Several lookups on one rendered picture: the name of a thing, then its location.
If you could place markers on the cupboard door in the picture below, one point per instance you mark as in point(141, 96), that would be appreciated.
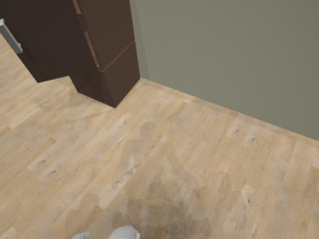
point(53, 42)

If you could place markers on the robot left thigh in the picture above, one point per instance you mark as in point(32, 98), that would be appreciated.
point(125, 232)

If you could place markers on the handle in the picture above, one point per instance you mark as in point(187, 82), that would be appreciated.
point(10, 38)

